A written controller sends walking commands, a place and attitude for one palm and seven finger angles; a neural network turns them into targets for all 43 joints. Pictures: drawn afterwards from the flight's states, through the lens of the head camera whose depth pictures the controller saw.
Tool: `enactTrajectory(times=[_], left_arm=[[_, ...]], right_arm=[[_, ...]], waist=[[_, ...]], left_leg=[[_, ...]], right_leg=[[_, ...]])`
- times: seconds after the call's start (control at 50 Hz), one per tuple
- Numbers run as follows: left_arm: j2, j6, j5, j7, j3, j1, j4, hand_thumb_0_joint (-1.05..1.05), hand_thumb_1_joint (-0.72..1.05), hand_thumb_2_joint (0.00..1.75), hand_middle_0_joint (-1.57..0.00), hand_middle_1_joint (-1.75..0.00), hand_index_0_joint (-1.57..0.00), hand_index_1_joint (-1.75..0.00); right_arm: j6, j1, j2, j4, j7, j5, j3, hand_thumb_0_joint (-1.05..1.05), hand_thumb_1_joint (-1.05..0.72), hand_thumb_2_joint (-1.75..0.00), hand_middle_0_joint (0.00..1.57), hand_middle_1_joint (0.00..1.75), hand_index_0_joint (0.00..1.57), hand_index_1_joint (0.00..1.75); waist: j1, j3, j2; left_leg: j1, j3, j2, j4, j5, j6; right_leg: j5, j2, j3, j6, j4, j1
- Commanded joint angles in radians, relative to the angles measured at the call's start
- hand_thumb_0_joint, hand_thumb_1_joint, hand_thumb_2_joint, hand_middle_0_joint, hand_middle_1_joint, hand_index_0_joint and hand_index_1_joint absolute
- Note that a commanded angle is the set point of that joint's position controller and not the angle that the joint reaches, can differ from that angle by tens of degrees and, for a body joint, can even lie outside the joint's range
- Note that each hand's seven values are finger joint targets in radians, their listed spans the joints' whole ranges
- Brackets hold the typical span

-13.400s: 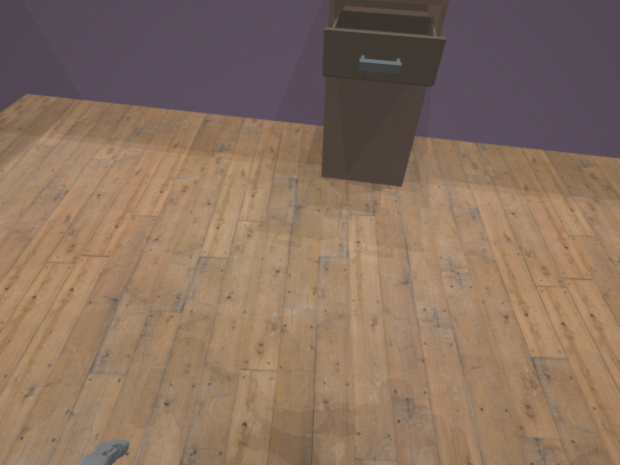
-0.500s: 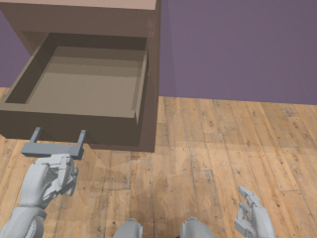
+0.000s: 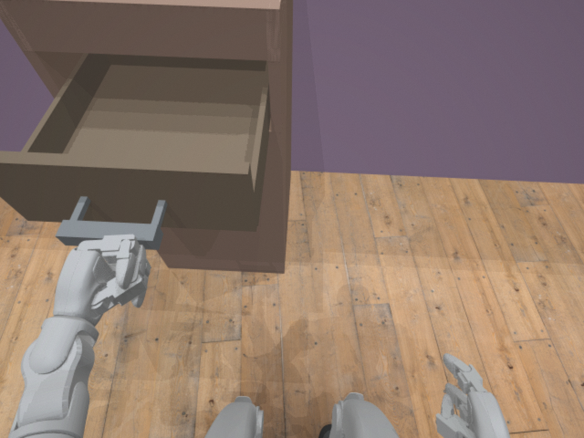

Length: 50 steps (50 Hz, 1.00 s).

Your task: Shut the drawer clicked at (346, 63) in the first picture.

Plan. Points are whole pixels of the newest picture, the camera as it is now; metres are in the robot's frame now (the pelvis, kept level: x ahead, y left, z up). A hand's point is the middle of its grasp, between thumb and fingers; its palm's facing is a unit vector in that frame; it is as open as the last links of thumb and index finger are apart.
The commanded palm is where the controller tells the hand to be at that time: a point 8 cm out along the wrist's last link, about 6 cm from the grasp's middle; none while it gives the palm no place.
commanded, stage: push the drawer shut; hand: left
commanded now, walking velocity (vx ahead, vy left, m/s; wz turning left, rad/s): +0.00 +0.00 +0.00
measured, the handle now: (116, 220) +0.39 +0.26 +0.05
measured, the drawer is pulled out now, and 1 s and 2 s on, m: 0.23 0.11 0.00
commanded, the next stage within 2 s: none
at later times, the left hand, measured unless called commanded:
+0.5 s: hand (150, 237) +0.36 +0.21 +0.05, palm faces -0.03 -1.00 -0.05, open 3.1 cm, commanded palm +0.35 +0.26 +0.06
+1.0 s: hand (161, 202) +0.42 +0.20 +0.05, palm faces -0.03 -1.00 -0.05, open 3.2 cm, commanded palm +0.41 +0.26 +0.06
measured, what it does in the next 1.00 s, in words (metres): stands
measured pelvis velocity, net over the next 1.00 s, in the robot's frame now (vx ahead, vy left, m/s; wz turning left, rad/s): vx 0.00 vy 0.01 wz -0.02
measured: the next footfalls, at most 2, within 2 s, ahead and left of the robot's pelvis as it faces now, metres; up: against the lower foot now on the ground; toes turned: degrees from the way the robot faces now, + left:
none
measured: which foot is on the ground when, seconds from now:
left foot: down 0.00-1.00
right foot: down 0.00-1.00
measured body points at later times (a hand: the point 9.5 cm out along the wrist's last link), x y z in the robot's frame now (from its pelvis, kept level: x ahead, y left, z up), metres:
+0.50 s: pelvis +0.01 +0.01 +0.01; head +0.10 +0.01 +0.45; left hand +0.36 +0.26 +0.05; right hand +0.13 -0.25 -0.10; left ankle +0.01 +0.12 -0.66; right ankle +0.04 -0.09 -0.66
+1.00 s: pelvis +0.00 +0.01 +0.00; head +0.11 +0.01 +0.44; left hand +0.42 +0.26 +0.05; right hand +0.10 -0.25 -0.11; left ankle +0.01 +0.12 -0.66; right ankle +0.04 -0.09 -0.66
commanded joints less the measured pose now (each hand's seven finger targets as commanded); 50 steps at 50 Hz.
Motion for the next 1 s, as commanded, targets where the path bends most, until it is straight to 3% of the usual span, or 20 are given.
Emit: enactTrajectory(times=[0.0, 0.02, 0.06, 0.12, 0.16, 0.2, 0.24, 0.32, 0.34, 0.42, 0.46, 0.48, 0.54, 0.7, 0.78, 0.8, 0.88, 0.92, 0.98], left_arm=[[0.21, -0.065, -0.02, 0.024, 0.108, -0.303, -0.15, 0.0, 0.9, 0.9, -1.4, -1.6, -1.4, -1.6], [0.226, -0.067, -0.016, 0.025, 0.121, -0.317, -0.136, 0.0, 0.9, 0.9, -1.4, -1.6, -1.4, -1.6], [0.201, -0.069, -0.017, 0.023, 0.104, -0.332, -0.126, 0.0, 0.9, 0.9, -1.4, -1.6, -1.4, -1.6], [0.231, -0.071, -0.011, 0.023, 0.127, -0.358, -0.081, 0.0, 0.9, 0.9, -1.4, -1.6, -1.4, -1.6], [0.211, -0.076, -0.006, 0.025, 0.104, -0.392, -0.095, 0.0, 0.9, 0.9, -1.4, -1.6, -1.4, -1.6], [0.2, -0.075, -0.004, 0.026, 0.096, -0.395, -0.076, 0.0, 0.9, 0.9, -1.4, -1.6, -1.4, -1.6], [0.217, -0.076, -0.003, 0.031, 0.109, -0.422, -0.054, 0.0, 0.9, 0.9, -1.4, -1.6, -1.4, -1.6], [0.211, -0.09, 0.01, 0.036, 0.097, -0.491, -0.017, 0.0, 0.9, 0.9, -1.4, -1.6, -1.4, -1.6], [0.209, -0.096, 0.014, 0.039, 0.091, -0.511, -0.031, 0.0, 0.9, 0.9, -1.4, -1.6, -1.4, -1.6], [0.2, -0.105, 0.019, 0.045, 0.089, -0.485, -0.029, 0.0, 0.9, 0.9, -1.4, -1.6, -1.4, -1.6], [0.19, -0.105, 0.022, 0.047, 0.077, -0.502, -0.02, 0.0, 0.9, 0.9, -1.4, -1.6, -1.4, -1.6], [0.214, -0.105, 0.023, 0.05, 0.096, -0.514, 0.009, 0.0, 0.9, 0.9, -1.4, -1.6, -1.4, -1.6], [0.22, -0.114, 0.034, 0.054, 0.091, -0.614, 0.044, 0.0, 0.9, 0.9, -1.4, -1.6, -1.4, -1.6], [0.213, -0.123, 0.05, 0.05, 0.072, -0.732, 0.132, 0.0, 0.9, 0.9, -1.4, -1.6, -1.4, -1.6], [0.285, -0.126, 0.057, 0.049, 0.125, -0.799, 0.194, 0.0, 0.9, 0.9, -1.4, -1.6, -1.4, -1.6], [0.276, -0.129, 0.059, 0.045, 0.12, -0.804, 0.203, 0.0, 0.9, 0.9, -1.4, -1.6, -1.4, -1.6], [0.285, -0.134, 0.056, 0.043, 0.129, -0.832, 0.24, 0.0, 0.9, 0.9, -1.4, -1.6, -1.4, -1.6], [0.319, -0.134, 0.06, 0.04, 0.156, -0.861, 0.297, 0.0, 0.9, 0.9, -1.4, -1.6, -1.4, -1.6], [0.334, -0.146, 0.067, 0.035, 0.157, -0.951, 0.341, 0.0, 0.9, 0.9, -1.4, -1.6, -1.4, -1.6]], right_arm=[[-0.042, 0.007, -0.137, -0.125, -0.01, 0.0, -0.05, 0.0, -0.9, -0.9, 0.2, 0.3, 0.2, 0.3], [-0.037, 0.006, -0.137, -0.121, -0.011, 0.0, -0.052, 0.0, -0.9, -0.9, 0.2, 0.3, 0.2, 0.3], [-0.035, 0.008, -0.134, -0.124, -0.008, 0.0, -0.051, 0.0, -0.9, -0.9, 0.2, 0.3, 0.2, 0.3], [-0.022, 0.018, -0.139, -0.12, -0.007, 0.0, -0.051, 0.0, -0.9, -0.9, 0.2, 0.3, 0.2, 0.3], [-0.02, 0.024, -0.136, -0.117, -0.004, -0.002, -0.053, 0.0, -0.9, -0.9, 0.2, 0.3, 0.2, 0.3], [-0.015, 0.035, -0.137, -0.114, 0.0, -0.004, -0.053, 0.0, -0.9, -0.9, 0.2, 0.3, 0.2, 0.3], [-0.007, 0.04, -0.142, -0.107, 0.0, -0.004, -0.055, 0.0, -0.9, -0.9, 0.2, 0.3, 0.2, 0.3], [0.005, 0.049, -0.142, -0.099, 0.002, -0.005, -0.056, 0.0, -0.9, -0.9, 0.2, 0.3, 0.2, 0.3], [0.006, 0.049, -0.141, -0.096, 0.003, -0.006, -0.058, 0.0, -0.9, -0.9, 0.2, 0.3, 0.2, 0.3], [0.018, 0.066, -0.141, -0.096, 0.01, -0.009, -0.064, 0.0, -0.9, -0.9, 0.2, 0.3, 0.2, 0.3], [0.024, 0.069, -0.139, -0.091, 0.013, -0.01, -0.065, 0.0, -0.9, -0.9, 0.2, 0.3, 0.2, 0.3], [0.029, 0.075, -0.145, -0.085, 0.012, -0.011, -0.065, 0.0, -0.9, -0.9, 0.2, 0.3, 0.2, 0.3], [0.041, 0.072, -0.143, -0.07, 0.01, -0.011, -0.061, 0.0, -0.9, -0.9, 0.2, 0.3, 0.2, 0.3], [0.062, 0.093, -0.143, -0.055, 0.013, -0.013, -0.06, 0.0, -0.9, -0.9, 0.2, 0.3, 0.2, 0.3], [0.078, 0.104, -0.149, -0.048, 0.009, -0.015, -0.059, 0.0, -0.9, -0.9, 0.2, 0.3, 0.2, 0.3], [0.08, 0.103, -0.145, -0.046, 0.01, -0.014, -0.058, 0.0, -0.9, -0.9, 0.2, 0.3, 0.2, 0.3], [0.091, 0.116, -0.146, -0.041, 0.015, -0.016, -0.059, 0.0, -0.9, -0.9, 0.2, 0.3, 0.2, 0.3], [0.1, 0.119, -0.148, -0.034, 0.015, -0.015, -0.055, 0.0, -0.9, -0.9, 0.2, 0.3, 0.2, 0.3], [0.104, 0.125, -0.148, -0.025, 0.014, -0.015, -0.054, 0.0, -0.9, -0.9, 0.2, 0.3, 0.2, 0.3]], waist=[[-0.029, -0.294, -0.015], [-0.025, -0.291, 0.001], [-0.024, -0.286, 0.03], [-0.02, -0.298, 0.028], [-0.021, -0.329, 0.056], [-0.025, -0.332, 0.051], [-0.031, -0.323, 0.007], [-0.038, -0.32, 0.024], [-0.039, -0.328, 0.051], [-0.027, -0.386, 0.049], [-0.035, -0.383, 0.041], [-0.041, -0.369, 0.013], [-0.053, -0.333, 0.033], [-0.06, -0.383, 0.052], [-0.059, -0.397, 0.027], [-0.056, -0.408, 0.051], [-0.062, -0.42, 0.046], [-0.066, -0.393, 0.016], [-0.08, -0.362, 0.045]], left_leg=[[0.038, -0.008, -0.018, -0.167, 0.16, 0.028], [0.042, -0.008, -0.016, -0.172, 0.155, 0.026], [0.062, -0.006, -0.018, -0.182, 0.157, 0.025], [0.069, -0.01, -0.017, -0.194, 0.172, 0.022], [0.101, -0.012, -0.016, -0.2, 0.207, 0.02], [0.119, -0.017, -0.014, -0.204, 0.232, 0.018], [0.102, -0.015, -0.012, -0.204, 0.221, 0.02], [0.104, -0.017, -0.012, -0.207, 0.221, 0.018], [0.125, -0.018, -0.011, -0.207, 0.23, 0.016], [0.168, -0.019, -0.009, -0.208, 0.317, 0.011], [0.172, -0.017, -0.008, -0.207, 0.324, 0.011], [0.153, -0.021, -0.006, -0.202, 0.324, 0.014], [0.136, -0.02, -0.006, -0.206, 0.279, 0.012], [0.171, -0.023, -0.006, -0.196, 0.31, 0.011], [0.127, -0.02, -0.009, -0.19, 0.294, 0.017], [0.14, -0.016, -0.009, -0.19, 0.301, 0.014], [0.135, -0.011, -0.008, -0.183, 0.321, 0.018], [0.087, -0.005, -0.009, -0.182, 0.272, 0.019], [0.072, -0.007, -0.009, -0.178, 0.238, 0.023]], right_leg=[[0.04, 0.01, 0.15, 0.038, -0.19, 0.291], [0.034, 0.009, 0.15, 0.037, -0.191, 0.285], [0.045, 0.009, 0.144, 0.035, -0.193, 0.274], [0.067, 0.012, 0.137, 0.032, -0.184, 0.284], [0.115, 0.011, 0.127, 0.03, -0.171, 0.284], [0.146, 0.016, 0.117, 0.029, -0.165, 0.274], [0.143, 0.016, 0.122, 0.033, -0.172, 0.283], [0.142, 0.017, 0.119, 0.031, -0.164, 0.264], [0.15, 0.017, 0.118, 0.03, -0.161, 0.254], [0.231, 0.018, 0.112, 0.028, -0.148, 0.286], [0.242, 0.019, 0.112, 0.03, -0.152, 0.286], [0.244, 0.023, 0.11, 0.029, -0.149, 0.283], [0.208, 0.021, 0.115, 0.03, -0.153, 0.257], [0.228, 0.024, 0.114, 0.026, -0.144, 0.242], [0.232, 0.024, 0.124, 0.026, -0.144, 0.277], [0.238, 0.023, 0.126, 0.026, -0.144, 0.274], [0.268, 0.025, 0.131, 0.027, -0.147, 0.287], [0.232, 0.024, 0.141, 0.031, -0.156, 0.292], [0.192, 0.027, 0.144, 0.028, -0.156, 0.255]])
